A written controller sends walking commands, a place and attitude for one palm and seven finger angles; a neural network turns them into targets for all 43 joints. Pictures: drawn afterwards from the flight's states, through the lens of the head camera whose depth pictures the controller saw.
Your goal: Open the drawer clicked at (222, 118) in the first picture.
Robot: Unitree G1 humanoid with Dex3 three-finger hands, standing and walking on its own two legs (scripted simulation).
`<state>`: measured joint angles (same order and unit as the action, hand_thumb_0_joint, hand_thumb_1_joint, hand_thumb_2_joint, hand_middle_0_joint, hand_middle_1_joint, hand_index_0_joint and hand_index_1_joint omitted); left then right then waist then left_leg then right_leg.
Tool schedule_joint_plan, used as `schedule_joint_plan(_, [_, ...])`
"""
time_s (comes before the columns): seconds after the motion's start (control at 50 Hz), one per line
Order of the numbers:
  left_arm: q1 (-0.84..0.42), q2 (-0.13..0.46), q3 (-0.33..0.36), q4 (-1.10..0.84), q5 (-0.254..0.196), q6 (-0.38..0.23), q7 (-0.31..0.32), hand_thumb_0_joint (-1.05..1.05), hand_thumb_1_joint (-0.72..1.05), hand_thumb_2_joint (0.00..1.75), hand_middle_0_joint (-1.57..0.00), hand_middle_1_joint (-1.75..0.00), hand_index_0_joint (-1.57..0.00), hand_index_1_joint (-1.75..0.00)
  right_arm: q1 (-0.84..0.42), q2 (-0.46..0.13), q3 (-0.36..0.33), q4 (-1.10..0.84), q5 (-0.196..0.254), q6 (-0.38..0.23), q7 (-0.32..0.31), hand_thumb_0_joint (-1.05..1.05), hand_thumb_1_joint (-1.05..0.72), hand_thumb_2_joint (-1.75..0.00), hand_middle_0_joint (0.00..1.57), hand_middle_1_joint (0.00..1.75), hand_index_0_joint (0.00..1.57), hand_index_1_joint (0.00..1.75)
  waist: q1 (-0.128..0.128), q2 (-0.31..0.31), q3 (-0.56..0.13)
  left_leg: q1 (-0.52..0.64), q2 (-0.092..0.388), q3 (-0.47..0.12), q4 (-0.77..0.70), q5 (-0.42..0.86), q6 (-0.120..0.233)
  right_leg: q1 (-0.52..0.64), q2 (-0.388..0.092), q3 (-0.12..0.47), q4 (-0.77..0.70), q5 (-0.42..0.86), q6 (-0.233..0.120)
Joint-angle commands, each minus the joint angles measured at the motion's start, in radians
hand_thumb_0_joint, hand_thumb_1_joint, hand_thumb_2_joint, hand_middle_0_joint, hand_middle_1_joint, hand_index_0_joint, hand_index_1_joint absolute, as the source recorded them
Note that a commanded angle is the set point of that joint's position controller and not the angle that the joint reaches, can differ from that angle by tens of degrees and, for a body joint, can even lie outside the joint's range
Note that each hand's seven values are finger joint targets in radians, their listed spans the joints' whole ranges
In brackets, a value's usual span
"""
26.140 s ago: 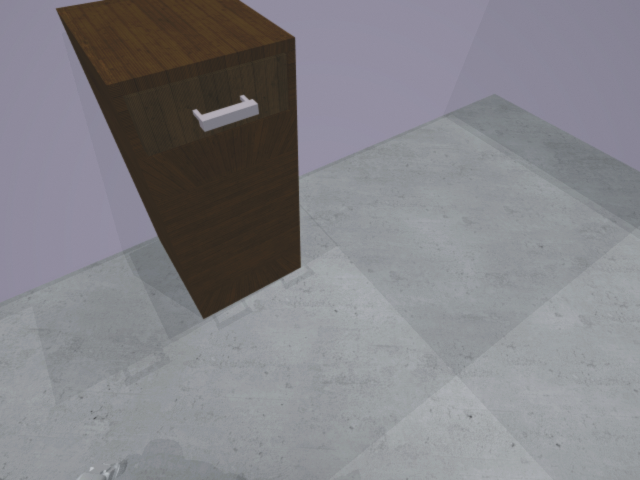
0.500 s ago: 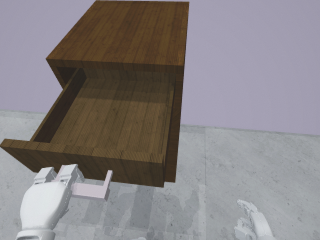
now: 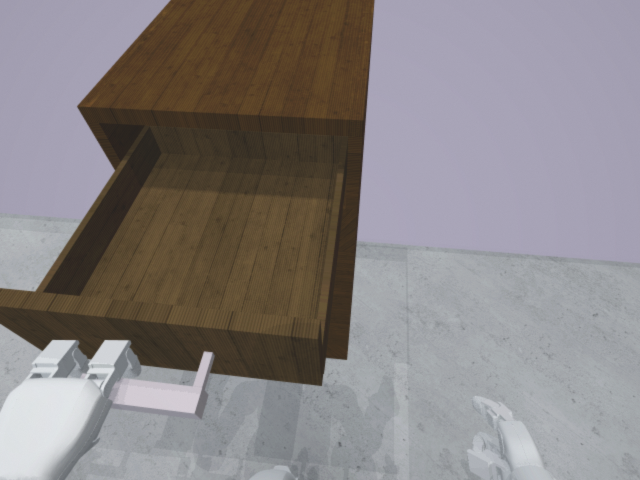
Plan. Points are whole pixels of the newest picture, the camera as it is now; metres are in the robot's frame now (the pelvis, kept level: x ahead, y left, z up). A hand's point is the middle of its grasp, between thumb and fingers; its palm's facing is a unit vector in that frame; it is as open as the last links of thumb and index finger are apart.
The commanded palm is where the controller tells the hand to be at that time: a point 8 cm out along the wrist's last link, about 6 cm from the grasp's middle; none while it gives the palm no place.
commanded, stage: open the thumb to release the handle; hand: left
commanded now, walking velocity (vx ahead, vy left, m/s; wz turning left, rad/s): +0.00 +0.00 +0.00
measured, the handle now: (149, 375) +0.21 +0.21 +0.06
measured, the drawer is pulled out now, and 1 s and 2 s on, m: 0.30 0.29 0.29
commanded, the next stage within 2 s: lift the hand off the handle in 0.40 s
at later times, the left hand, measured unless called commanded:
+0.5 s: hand (79, 431) +0.16 +0.27 +0.04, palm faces +0.01 -0.03 -1.00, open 13.1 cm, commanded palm +0.13 +0.26 +0.09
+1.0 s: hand (88, 405) +0.18 +0.26 +0.06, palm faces +0.02 -0.05 -1.00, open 13.5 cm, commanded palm +0.15 +0.26 +0.12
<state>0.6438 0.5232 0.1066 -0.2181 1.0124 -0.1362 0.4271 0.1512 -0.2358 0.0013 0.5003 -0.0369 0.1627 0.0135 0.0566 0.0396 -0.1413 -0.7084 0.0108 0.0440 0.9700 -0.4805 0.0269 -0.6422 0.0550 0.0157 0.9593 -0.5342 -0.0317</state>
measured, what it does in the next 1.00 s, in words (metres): stands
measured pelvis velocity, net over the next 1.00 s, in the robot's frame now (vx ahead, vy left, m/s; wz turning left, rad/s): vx -0.02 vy -0.02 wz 0.04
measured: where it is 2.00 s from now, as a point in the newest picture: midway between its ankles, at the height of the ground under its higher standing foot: outside the picture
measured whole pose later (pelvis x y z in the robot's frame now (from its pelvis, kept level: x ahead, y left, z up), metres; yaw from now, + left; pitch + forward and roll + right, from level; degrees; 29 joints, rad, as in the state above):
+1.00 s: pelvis -0.02 -0.02 +0.02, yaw +2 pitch +8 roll +0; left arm 0.43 0.51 0.09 -0.10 0.93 -0.11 0.32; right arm 0.15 -0.23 -0.01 0.57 -0.01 0.11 -0.04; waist 0.05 0.07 -0.10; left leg -0.60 0.01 0.00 0.85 -0.39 0.00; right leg -0.52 0.06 -0.03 0.83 -0.46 -0.06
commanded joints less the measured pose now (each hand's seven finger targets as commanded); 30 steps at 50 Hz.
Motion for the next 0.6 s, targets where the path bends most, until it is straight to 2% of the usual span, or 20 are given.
schedule_joint_plan(0.0, [0.078,0.159,0.261,-0.175,-0.083,0.019,0.062,0.0,0.48,0.72,-0.37,-1.3,-0.37,-1.3,-0.092,-0.107,-0.065,-0.141,0.01,-0.049,-0.017,0.0,-0.9,-0.9,0.2,0.3,0.2,0.3,0.042,0.11,-0.213,0.294,-0.024,-0.052,-0.101,0.466,-0.004,0.015,0.001,-0.003,-0.139,0.46,-0.017])
schedule_joint_plan(0.02, [0.079,0.133,0.235,-0.171,-0.102,0.022,0.054,0.0,0.41,0.69,-0.36,-1.3,-0.36,-1.3,-0.085,-0.106,-0.072,-0.135,0.012,-0.052,-0.017,0.0,-0.9,-0.9,0.2,0.3,0.2,0.3,0.028,0.1,-0.207,0.293,-0.02,-0.053,-0.1,0.476,-0.001,0.021,0.001,-0.018,-0.142,0.467,-0.01])
schedule_joint_plan(0.04, [0.062,0.103,0.206,-0.163,-0.119,0.022,0.043,0.0,0.34,0.66,-0.36,-1.29,-0.36,-1.29,-0.084,-0.109,-0.074,-0.125,0.011,-0.059,-0.018,0.0,-0.9,-0.9,0.2,0.3,0.2,0.3,0.005,0.058,-0.209,0.291,-0.014,-0.059,-0.102,0.478,0.002,0.018,0.001,-0.021,-0.148,0.469,-0.006])
schedule_joint_plan(0.1, [0.062,0.169,0.263,-0.148,-0.107,0.006,0.046,0.0,0.13,0.57,-0.35,-1.27,-0.35,-1.27,-0.098,-0.114,-0.073,-0.116,0.006,-0.056,-0.027,0.0,-0.9,-0.9,0.2,0.3,0.2,0.3,0.021,-0.009,-0.209,0.24,-0.022,-0.053,-0.105,0.433,0.005,0.042,-0.003,-0.009,-0.153,0.502,-0.001])
schedule_joint_plan(0.12, [0.078,0.161,0.258,-0.12,-0.09,0.009,0.052,0.0,0.06,0.54,-0.34,-1.26,-0.34,-1.26,-0.096,-0.109,-0.074,-0.115,0.004,-0.053,-0.028,0.0,-0.9,-0.9,0.2,0.3,0.2,0.3,0.021,-0.027,-0.191,0.218,-0.026,-0.052,-0.106,0.419,0.005,0.049,-0.004,-0.013,-0.15,0.507,-0.002])
schedule_joint_plan(0.18, [0.044,0.162,0.255,-0.076,-0.069,0.005,0.056,0.0,-0.15,0.45,-0.32,-1.24,-0.32,-1.24,-0.105,-0.104,-0.073,-0.105,0.008,-0.051,-0.031,0.0,-0.9,-0.9,0.2,0.3,0.2,0.3,0.017,-0.015,-0.146,0.19,-0.033,-0.046,-0.11,0.355,0.008,0.041,-0.007,-0.006,-0.158,0.488,-0.006])
schedule_joint_plan(0.2, [0.02,0.19,0.277,-0.097,-0.072,-0.002,0.057,0.0,-0.22,0.42,-0.32,-1.23,-0.32,-1.23,-0.108,-0.111,-0.068,-0.105,0.005,-0.05,-0.033,0.0,-0.9,-0.9,0.2,0.3,0.2,0.3,0.024,-0.003,-0.182,0.202,-0.038,-0.042,-0.109,0.355,0.007,0.051,-0.01,0.01,-0.162,0.494,-0.007])
schedule_joint_plan(0.22, [0.04,0.184,0.274,-0.07,-0.069,0.002,0.056,0.0,-0.29,0.39,-0.32,-1.22,-0.32,-1.22,-0.103,-0.104,-0.071,-0.105,0.008,-0.051,-0.035,0.0,-0.9,-0.9,0.2,0.3,0.2,0.3,0.024,0.008,-0.164,0.2,-0.039,-0.044,-0.112,0.347,0.008,0.054,-0.007,0.002,-0.163,0.481,-0.008])
schedule_joint_plan(0.26, [0.016,0.188,0.274,-0.088,-0.08,0.001,0.053,0.0,-0.43,0.33,-0.3,-1.21,-0.3,-1.21,-0.109,-0.108,-0.067,-0.102,0.008,-0.05,-0.035,0.0,-0.9,-0.9,0.2,0.3,0.2,0.3,0.025,0.037,-0.194,0.217,-0.042,-0.042,-0.114,0.349,0.007,0.059,-0.009,0.012,-0.168,0.479,-0.009])
schedule_joint_plan(0.28, [0.029,0.176,0.263,-0.075,-0.081,0.003,0.052,0.0,-0.5,0.3,-0.3,-1.2,-0.3,-1.2,-0.101,-0.104,-0.075,-0.101,0.011,-0.056,-0.038,0.0,-0.9,-0.9,0.2,0.3,0.2,0.3,0.021,0.039,-0.177,0.216,-0.038,-0.042,-0.111,0.351,0.009,0.058,-0.006,0.002,-0.167,0.479,-0.009])
schedule_joint_plan(0.32, [0.012,0.164,0.248,-0.07,-0.091,0.004,0.049,0.0,-0.5,0.3,-0.3,-1.2,-0.3,-1.2,-0.106,-0.104,-0.072,-0.102,0.013,-0.057,-0.037,0.0,-0.9,-0.9,0.2,0.3,0.2,0.3,0.016,0.043,-0.158,0.211,-0.038,-0.044,-0.118,0.327,0.008,0.05,-0.006,-0.005,-0.176,0.445,-0.008])
schedule_joint_plan(0.36, [-0.023,0.181,0.262,-0.07,-0.094,-0.001,0.047,0.0,-0.5,0.3,-0.3,-1.2,-0.3,-1.2,-0.114,-0.109,-0.067,-0.096,0.009,-0.056,-0.039,0.0,-0.9,-0.9,0.2,0.3,0.2,0.3,0.014,0.015,-0.169,0.211,-0.04,-0.045,-0.119,0.314,0.009,0.048,-0.007,0.008,-0.182,0.439,-0.006])
schedule_joint_plan(0.38, [-0.022,0.17,0.242,-0.058,-0.09,0.002,0.045,0.0,-0.5,0.3,-0.3,-1.2,-0.3,-1.2,-0.107,-0.106,-0.07,-0.101,0.012,-0.06,-0.041,0.0,-0.9,-0.9,0.2,0.3,0.2,0.3,0.006,0.014,-0.145,0.201,-0.039,-0.047,-0.121,0.298,0.011,0.045,-0.005,0.002,-0.186,0.425,-0.006])
schedule_joint_plan(0.46, [-0.065,0.21,0.271,-0.032,-0.09,0.001,0.039,0.0,-0.5,0.3,-0.3,-1.2,-0.3,-1.2,-0.12,-0.108,-0.059,-0.096,0.011,-0.062,-0.048,0.0,-0.9,-0.9,0.2,0.3,0.2,0.3,0.016,0.0,-0.138,0.182,-0.047,-0.044,-0.13,0.257,0.012,0.06,-0.014,0.02,-0.206,0.396,-0.003])
schedule_joint_plan(0.48, [-0.117,0.006,0.035,-0.137,-0.109,0.004,0.017,0.0,-0.5,0.3,-0.3,-1.2,-0.3,-1.2,-0.125,-0.101,-0.059,-0.123,0.009,-0.085,-0.036,0.0,-0.9,-0.9,0.2,0.3,0.2,0.3,-0.031,0.04,-0.139,0.217,-0.044,-0.047,-0.138,0.252,0.016,0.041,-0.02,0.0,-0.212,0.379,-0.001])
schedule_joint_plan(0.5, [-0.156,0.092,0.112,-0.133,-0.106,-0.007,0.018,0.0,-0.5,0.3,-0.3,-1.2,-0.3,-1.2,-0.105,-0.104,-0.067,-0.111,0.012,-0.092,-0.037,0.0,-0.9,-0.9,0.2,0.3,0.2,0.3,-0.027,0.017,-0.148,0.242,-0.036,-0.051,-0.133,0.253,0.015,0.018,-0.016,0.007,-0.222,0.342,0.0])
schedule_joint_plan(0.52, [-0.165,0.093,0.106,-0.124,-0.103,-0.008,0.016,0.0,-0.5,0.3,-0.3,-1.2,-0.3,-1.2,-0.103,-0.108,-0.069,-0.101,0.011,-0.099,-0.042,0.0,-0.9,-0.9,0.2,0.3,0.2,0.3,-0.026,0.041,-0.143,0.242,-0.038,-0.049,-0.137,0.246,0.015,0.026,-0.017,0.003,-0.227,0.339,-0.001])
schedule_joint_plan(0.54, [-0.143,0.134,0.141,-0.082,-0.096,0.005,0.017,0.0,-0.5,0.3,-0.3,-1.2,-0.3,-1.2,-0.106,-0.112,-0.063,-0.1,0.007,-0.097,-0.045,0.0,-0.9,-0.9,0.2,0.3,0.2,0.3,-0.025,-0.007,-0.129,0.224,-0.037,-0.054,-0.14,0.237,0.017,0.03,-0.015,0.007,-0.234,0.332,-0.001])
schedule_joint_plan(0.56, [-0.173,0.153,0.15,-0.075,-0.076,0.01,0.015,0.0,-0.5,0.3,-0.3,-1.2,-0.3,-1.2,-0.109,-0.112,-0.054,-0.097,0.002,-0.09,-0.044,0.0,-0.9,-0.9,0.2,0.3,0.2,0.3,-0.013,-0.02,-0.138,0.213,-0.042,-0.052,-0.145,0.225,0.015,0.03,-0.019,0.011,-0.233,0.317,0.002])
schedule_joint_plan(0.58, [-0.197,0.141,0.126,-0.043,-0.054,0.02,0.011,0.0,-0.5,0.3,-0.3,-1.2,-0.3,-1.2,-0.106,-0.107,-0.057,-0.096,0.007,-0.088,-0.047,0.0,-0.9,-0.9,0.2,0.3,0.2,0.3,-0.023,-0.026,-0.09,0.199,-0.04,-0.053,-0.147,0.202,0.016,0.013,-0.016,0.004,-0.236,0.294,0.0])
